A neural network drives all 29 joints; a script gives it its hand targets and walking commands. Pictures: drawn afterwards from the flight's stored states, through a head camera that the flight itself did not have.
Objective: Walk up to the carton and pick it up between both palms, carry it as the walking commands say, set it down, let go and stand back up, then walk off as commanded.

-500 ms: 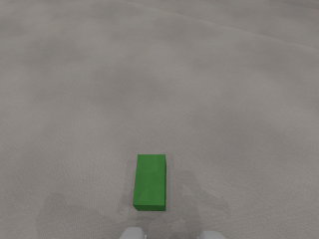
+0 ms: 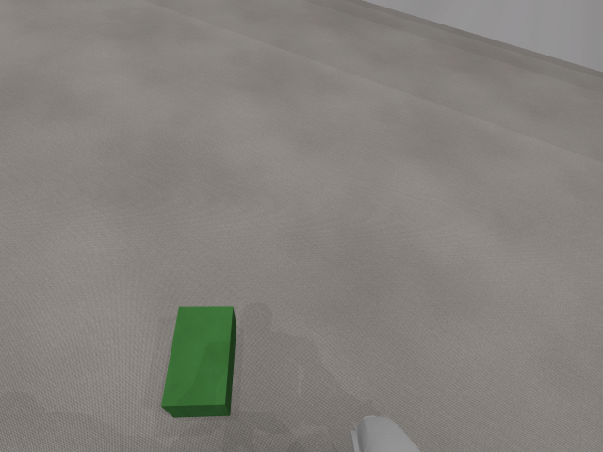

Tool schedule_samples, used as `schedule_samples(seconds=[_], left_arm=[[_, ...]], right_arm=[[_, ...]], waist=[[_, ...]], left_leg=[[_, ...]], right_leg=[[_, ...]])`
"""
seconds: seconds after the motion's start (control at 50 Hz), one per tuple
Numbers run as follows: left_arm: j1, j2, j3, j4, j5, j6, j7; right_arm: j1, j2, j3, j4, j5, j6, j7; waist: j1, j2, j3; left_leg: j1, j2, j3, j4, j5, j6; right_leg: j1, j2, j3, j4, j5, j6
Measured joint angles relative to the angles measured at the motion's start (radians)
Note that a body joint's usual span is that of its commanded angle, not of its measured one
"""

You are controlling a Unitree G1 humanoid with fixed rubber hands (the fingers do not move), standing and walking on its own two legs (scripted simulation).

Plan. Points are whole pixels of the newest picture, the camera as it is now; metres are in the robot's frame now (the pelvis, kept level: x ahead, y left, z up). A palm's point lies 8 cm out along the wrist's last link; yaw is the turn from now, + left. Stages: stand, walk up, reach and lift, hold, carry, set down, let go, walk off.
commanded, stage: walk off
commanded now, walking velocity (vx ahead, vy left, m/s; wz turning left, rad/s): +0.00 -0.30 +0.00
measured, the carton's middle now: (204, 360) +0.44 +0.27 -0.70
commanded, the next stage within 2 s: stand in 1.26 s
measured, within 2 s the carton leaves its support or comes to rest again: neither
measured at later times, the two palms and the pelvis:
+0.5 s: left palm out of the picture +0.04 +0.07 -0.16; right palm out of the picture +0.06 -0.43 -0.14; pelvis +0.00 -0.17 -0.02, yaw +1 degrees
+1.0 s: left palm out of the picture +0.09 -0.10 -0.12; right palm out of the picture -0.02 -0.64 -0.15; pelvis +0.00 -0.35 -0.01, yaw +0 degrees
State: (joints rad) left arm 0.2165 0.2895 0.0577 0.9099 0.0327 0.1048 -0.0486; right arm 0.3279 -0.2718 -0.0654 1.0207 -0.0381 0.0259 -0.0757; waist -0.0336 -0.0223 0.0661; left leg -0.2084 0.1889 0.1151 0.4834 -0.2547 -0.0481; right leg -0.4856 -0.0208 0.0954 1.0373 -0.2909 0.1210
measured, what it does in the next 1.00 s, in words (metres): steps to the right: right foot, then left foot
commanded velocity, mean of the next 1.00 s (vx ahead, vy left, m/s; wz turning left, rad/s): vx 0.00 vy -0.30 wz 0.00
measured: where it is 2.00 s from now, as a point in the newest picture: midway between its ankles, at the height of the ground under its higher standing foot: outside the picture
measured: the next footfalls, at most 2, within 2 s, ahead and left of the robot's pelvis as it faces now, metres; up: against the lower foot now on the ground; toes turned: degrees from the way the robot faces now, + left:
right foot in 0.14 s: +0.06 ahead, -0.23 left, +0.00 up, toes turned -5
left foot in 0.50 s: +0.04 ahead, -0.10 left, +0.00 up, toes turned +10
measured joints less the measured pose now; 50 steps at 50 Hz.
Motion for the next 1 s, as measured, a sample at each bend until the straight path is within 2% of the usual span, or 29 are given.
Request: schedule_samples(seconds=[0.06, 0.12, 0.14, 0.16, 0.2, 0.24, 0.3, 0.34, 0.38, 0.44, 0.48, 0.5, 0.54, 0.58, 0.64, 0.7, 0.76, 0.82, 0.88, 0.9, 0.92, 0.96, 1.0], left_arm=[[-0.021, -0.015, -0.010, -0.016, -0.001, 0.005, -0.009], [-0.042, -0.025, -0.011, -0.028, 0.004, -0.003, -0.010], [-0.043, -0.023, -0.008, -0.030, 0.009, -0.013, -0.010], [-0.050, -0.033, -0.007, -0.022, 0.014, -0.023, -0.011], [-0.049, -0.048, -0.020, -0.020, 0.015, -0.038, -0.008], [-0.032, -0.057, -0.031, -0.017, 0.013, -0.044, 0.006], [-0.008, -0.061, -0.040, -0.013, 0.008, -0.042, 0.030], [0.001, -0.062, -0.042, -0.012, 0.008, -0.042, 0.043], [0.008, -0.063, -0.044, -0.010, 0.010, -0.042, 0.053], [0.020, -0.063, -0.046, 0.000, 0.011, -0.037, 0.060], [0.037, -0.062, -0.046, 0.011, 0.006, -0.032, 0.059], [0.048, -0.061, -0.046, 0.017, 0.004, -0.031, 0.057], [0.062, -0.063, -0.040, 0.027, 0.010, -0.019, 0.050], [0.060, -0.063, -0.031, 0.023, 0.015, -0.014, 0.035], [0.045, -0.048, -0.012, 0.009, 0.018, -0.020, 0.014], [0.032, -0.030, 0.003, -0.002, 0.011, -0.016, 0.005], [0.013, -0.028, 0.001, -0.015, 0.004, -0.008, -0.002], [-0.017, -0.038, -0.009, -0.033, 0.003, -0.002, -0.010], [-0.044, -0.044, -0.009, -0.046, 0.007, -0.010, -0.010], [-0.046, -0.040, -0.007, -0.048, 0.012, -0.020, -0.009], [-0.054, -0.049, -0.005, -0.040, 0.016, -0.030, -0.009], [-0.057, -0.062, -0.018, -0.036, 0.016, -0.046, -0.006], [-0.042, -0.069, -0.028, -0.034, 0.013, -0.051, 0.008]], right_arm=[[0.002, -0.015, -0.014, -0.002, -0.003, 0.003, 0.004], [0.001, -0.033, -0.025, -0.007, -0.002, 0.007, 0.003], [0.006, -0.039, -0.026, -0.011, -0.003, 0.007, 0.002], [0.001, -0.050, -0.028, -0.014, -0.006, 0.013, 0.003], [-0.017, -0.054, -0.027, -0.017, 0.006, 0.040, -0.006], [-0.040, -0.049, -0.025, -0.024, 0.017, 0.051, -0.006], [-0.072, -0.037, -0.025, -0.030, 0.008, 0.046, 0.000], [-0.087, -0.024, -0.021, -0.032, 0.006, 0.046, 0.000], [-0.101, -0.005, -0.011, -0.035, 0.009, 0.048, -0.003], [-0.117, 0.034, 0.009, -0.042, 0.019, 0.042, -0.011], [-0.113, 0.059, 0.022, -0.045, 0.020, 0.031, -0.016], [-0.105, 0.068, 0.025, -0.047, 0.015, 0.024, -0.018], [-0.087, 0.078, 0.027, -0.044, 0.006, 0.024, -0.020], [-0.056, 0.074, 0.023, -0.032, 0.006, 0.023, -0.017], [-0.015, 0.058, 0.015, -0.012, 0.012, 0.011, -0.010], [0.007, 0.043, 0.005, -0.004, 0.007, -0.003, -0.006], [0.016, 0.029, -0.007, -0.003, 0.000, -0.007, -0.002], [0.019, 0.013, -0.020, -0.004, -0.003, -0.004, 0.002], [0.020, -0.008, -0.032, -0.007, -0.003, 0.001, 0.002], [0.027, -0.015, -0.034, -0.011, -0.005, 0.001, 0.002], [0.022, -0.027, -0.036, -0.014, -0.008, 0.007, 0.003], [0.003, -0.034, -0.035, -0.016, 0.003, 0.035, -0.005], [-0.021, -0.031, -0.033, -0.023, 0.013, 0.047, -0.005]], waist=[[-0.012, 0.019, 0.006], [-0.019, 0.043, 0.004], [-0.016, 0.043, 0.001], [-0.013, 0.064, 0.009], [-0.002, 0.079, 0.012], [0.012, 0.079, 0.006], [0.030, 0.077, -0.008], [0.041, 0.071, -0.019], [0.050, 0.058, -0.026], [0.056, 0.031, -0.031], [0.049, 0.016, -0.039], [0.042, 0.004, -0.044], [0.032, -0.021, -0.046], [0.027, -0.027, -0.040], [0.024, -0.023, -0.027], [0.015, -0.013, -0.016], [0.002, 0.002, -0.005], [-0.013, 0.020, 0.002], [-0.023, 0.042, 0.000], [-0.021, 0.042, -0.003], [-0.018, 0.063, 0.004], [-0.007, 0.078, 0.009], [0.007, 0.077, 0.003]], left_leg=[[-0.005, 0.024, -0.005, -0.001, 0.006, -0.033], [-0.024, 0.048, -0.013, 0.018, 0.005, -0.074], [-0.044, 0.053, -0.016, 0.053, -0.010, -0.070], [-0.081, 0.057, -0.039, 0.137, -0.106, -0.044], [-0.174, -0.015, -0.116, 0.374, -0.287, 0.011], [-0.241, -0.097, -0.140, 0.559, -0.310, 0.051], [-0.286, -0.151, -0.079, 0.688, -0.256, 0.061], [-0.274, -0.163, -0.023, 0.662, -0.246, 0.059], [-0.235, -0.171, 0.019, 0.561, -0.255, 0.066], [-0.148, -0.176, 0.045, 0.345, -0.229, 0.087], [-0.066, -0.166, 0.047, 0.148, -0.127, 0.093], [-0.046, -0.158, 0.041, 0.093, -0.100, 0.102], [-0.057, -0.144, 0.048, 0.115, -0.090, 0.111], [-0.039, -0.119, 0.046, 0.085, -0.071, 0.100], [-0.013, -0.080, 0.036, 0.025, -0.031, 0.068], [-0.008, -0.037, 0.023, 0.003, -0.011, 0.037], [-0.008, -0.002, 0.013, -0.005, -0.001, 0.005], [-0.011, 0.021, 0.008, -0.008, 0.007, -0.028], [-0.030, 0.045, -0.001, 0.011, 0.006, -0.070], [-0.049, 0.049, -0.004, 0.047, -0.009, -0.067], [-0.086, 0.054, -0.028, 0.131, -0.106, -0.044], [-0.178, -0.014, -0.105, 0.369, -0.286, 0.009], [-0.248, -0.094, -0.131, 0.556, -0.309, 0.046]], right_leg=[[0.080, -0.048, -0.065, -0.227, -0.045, -0.004], [0.182, -0.055, -0.132, -0.464, -0.025, -0.036], [0.219, -0.054, -0.144, -0.544, 0.018, -0.051], [0.210, -0.042, -0.152, -0.536, 0.059, -0.064], [0.187, -0.040, -0.160, -0.491, 0.050, -0.089], [0.196, -0.041, -0.166, -0.511, 0.048, -0.108], [0.216, -0.021, -0.180, -0.553, 0.065, -0.136], [0.224, -0.001, -0.191, -0.565, 0.069, -0.155], [0.226, 0.021, -0.203, -0.564, 0.065, -0.174], [0.224, 0.059, -0.225, -0.547, 0.051, -0.200], [0.214, 0.089, -0.244, -0.519, 0.034, -0.215], [0.194, 0.093, -0.251, -0.475, -0.004, -0.204], [0.112, 0.099, -0.193, -0.274, -0.124, -0.162], [0.032, 0.110, -0.118, -0.065, -0.110, -0.126], [-0.040, 0.086, -0.040, 0.101, -0.027, -0.072], [-0.056, 0.047, 0.003, 0.119, 0.016, -0.028], [-0.013, -0.010, -0.017, -0.039, 0.024, -0.006], [0.067, -0.053, -0.078, -0.254, -0.021, -0.008], [0.172, -0.054, -0.140, -0.482, -0.002, -0.042], [0.211, -0.053, -0.151, -0.560, 0.041, -0.056], [0.202, -0.040, -0.159, -0.549, 0.079, -0.069], [0.179, -0.038, -0.167, -0.501, 0.060, -0.095], [0.188, -0.039, -0.174, -0.520, 0.055, -0.114]])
